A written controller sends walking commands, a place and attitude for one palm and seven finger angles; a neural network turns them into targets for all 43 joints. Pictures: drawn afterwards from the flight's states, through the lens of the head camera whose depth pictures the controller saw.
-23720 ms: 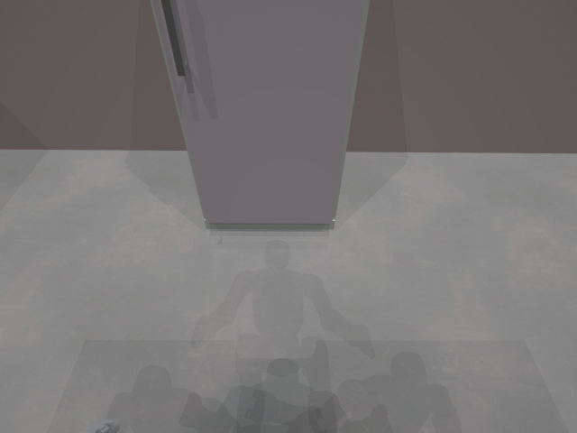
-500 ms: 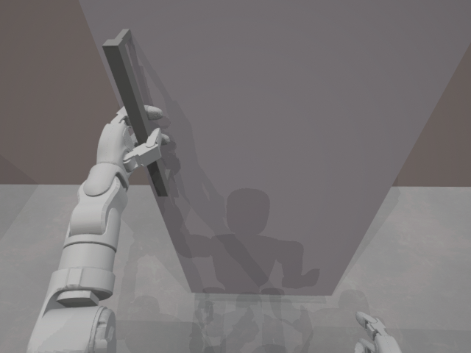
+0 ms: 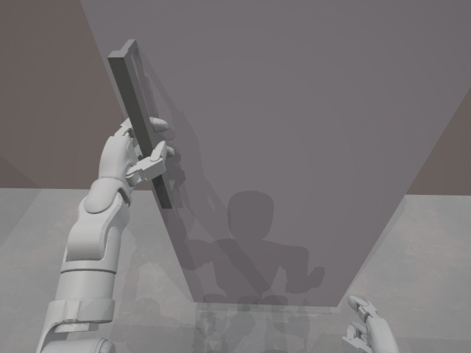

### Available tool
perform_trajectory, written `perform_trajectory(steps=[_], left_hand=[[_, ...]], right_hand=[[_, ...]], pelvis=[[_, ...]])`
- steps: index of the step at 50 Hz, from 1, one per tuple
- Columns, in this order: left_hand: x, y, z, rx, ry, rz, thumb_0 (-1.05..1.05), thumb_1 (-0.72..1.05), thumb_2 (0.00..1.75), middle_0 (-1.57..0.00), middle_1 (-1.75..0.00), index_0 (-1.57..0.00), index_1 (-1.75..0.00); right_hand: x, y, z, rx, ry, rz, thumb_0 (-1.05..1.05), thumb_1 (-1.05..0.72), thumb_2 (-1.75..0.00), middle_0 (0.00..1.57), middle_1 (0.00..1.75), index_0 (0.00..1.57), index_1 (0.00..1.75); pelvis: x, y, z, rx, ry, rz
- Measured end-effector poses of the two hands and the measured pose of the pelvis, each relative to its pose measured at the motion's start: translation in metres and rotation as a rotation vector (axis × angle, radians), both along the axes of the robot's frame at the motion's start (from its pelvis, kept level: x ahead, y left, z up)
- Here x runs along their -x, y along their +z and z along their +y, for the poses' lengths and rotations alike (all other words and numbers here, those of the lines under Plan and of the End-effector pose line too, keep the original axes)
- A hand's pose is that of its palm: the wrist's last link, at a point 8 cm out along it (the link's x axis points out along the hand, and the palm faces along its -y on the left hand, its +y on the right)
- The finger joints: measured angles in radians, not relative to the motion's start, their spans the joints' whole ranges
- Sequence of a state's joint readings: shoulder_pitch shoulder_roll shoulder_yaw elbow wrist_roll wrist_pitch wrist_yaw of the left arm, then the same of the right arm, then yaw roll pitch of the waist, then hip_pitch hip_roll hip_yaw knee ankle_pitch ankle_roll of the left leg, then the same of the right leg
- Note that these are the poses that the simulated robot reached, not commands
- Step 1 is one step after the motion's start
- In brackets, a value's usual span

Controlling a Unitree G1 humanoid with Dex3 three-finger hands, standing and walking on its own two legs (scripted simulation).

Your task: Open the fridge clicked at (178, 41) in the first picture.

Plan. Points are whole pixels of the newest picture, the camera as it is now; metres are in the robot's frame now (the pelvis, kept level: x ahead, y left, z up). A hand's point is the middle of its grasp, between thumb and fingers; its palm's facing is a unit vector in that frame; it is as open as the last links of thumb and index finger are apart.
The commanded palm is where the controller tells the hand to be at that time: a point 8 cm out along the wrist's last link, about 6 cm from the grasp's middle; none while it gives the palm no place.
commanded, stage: pull the door a little, standing still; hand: left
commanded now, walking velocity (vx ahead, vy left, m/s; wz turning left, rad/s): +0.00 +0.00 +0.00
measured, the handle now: (152, 138) +0.42 +0.17 +0.17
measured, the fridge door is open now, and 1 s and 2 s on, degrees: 0 31 62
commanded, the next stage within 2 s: walk backward, drawing the door open in 0.20 s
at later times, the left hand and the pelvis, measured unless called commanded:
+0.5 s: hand (153, 225) +0.25 +0.13 +0.16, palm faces +0.03 -0.98 -0.20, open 6.6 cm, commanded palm +0.22 +0.18 +0.17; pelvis +0.00 +0.00 +0.00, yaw +1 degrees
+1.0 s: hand (191, 336) +0.12 +0.05 +0.16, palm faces +0.03 -0.98 -0.21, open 6.9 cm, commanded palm +0.09 +0.11 +0.17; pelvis -0.13 -0.06 +0.00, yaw +10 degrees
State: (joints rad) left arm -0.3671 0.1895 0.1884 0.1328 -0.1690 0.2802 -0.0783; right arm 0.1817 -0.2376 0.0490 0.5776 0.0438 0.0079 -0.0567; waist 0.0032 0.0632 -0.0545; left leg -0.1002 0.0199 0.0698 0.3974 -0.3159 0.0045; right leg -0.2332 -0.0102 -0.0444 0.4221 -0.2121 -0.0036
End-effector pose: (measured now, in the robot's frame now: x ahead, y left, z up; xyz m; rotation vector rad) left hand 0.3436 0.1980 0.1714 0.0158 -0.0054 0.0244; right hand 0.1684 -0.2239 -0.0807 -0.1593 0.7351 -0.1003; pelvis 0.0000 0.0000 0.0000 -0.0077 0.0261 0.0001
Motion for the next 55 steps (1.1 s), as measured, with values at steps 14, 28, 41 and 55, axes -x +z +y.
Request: perform_trajectory(steps=[14,28,41,55], left_hand=[[0.057,-0.002,-0.005,-0.019,-0.042,-0.044,0.0,0.75,0.76,-0.31,-1.35,-0.24,-1.36],[0.127,-0.003,-0.023,-0.199,0.0,-0.201,-0.04,0.59,0.76,-0.43,-1.39,-0.3,-1.34],[0.191,-0.007,-0.055,-0.199,0.034,-0.253,-0.05,0.62,0.73,-0.45,-1.4,-0.23,-1.33],[0.273,-0.007,-0.114,-0.203,0.027,-0.281,-0.05,0.61,0.73,-0.46,-1.4,-0.24,-1.3]], right_hand=[[-0.014,0.005,0.001,-0.027,-0.008,-0.016,0.01,-0.9,-0.9,0.2,0.29,0.21,0.3],[-0.017,0.005,0.008,0.026,0.048,-0.02,0.01,-0.91,-0.9,0.2,0.29,0.2,0.3],[0.073,-0.015,-0.009,-0.006,0.042,0.027,0.01,-0.9,-0.9,0.21,0.29,0.21,0.3],[0.155,-0.025,-0.047,0.001,0.143,0.164,0.01,-0.9,-0.9,0.2,0.29,0.21,0.3]], pelvis=[[-0.021,0.0,0.003,0.0,-0.026,0.006],[0.011,-0.003,0.0,-0.004,0.023,0.008],[0.083,-0.011,-0.028,0.005,0.076,-0.026],[0.147,-0.003,-0.094,0.016,0.209,0.003]])
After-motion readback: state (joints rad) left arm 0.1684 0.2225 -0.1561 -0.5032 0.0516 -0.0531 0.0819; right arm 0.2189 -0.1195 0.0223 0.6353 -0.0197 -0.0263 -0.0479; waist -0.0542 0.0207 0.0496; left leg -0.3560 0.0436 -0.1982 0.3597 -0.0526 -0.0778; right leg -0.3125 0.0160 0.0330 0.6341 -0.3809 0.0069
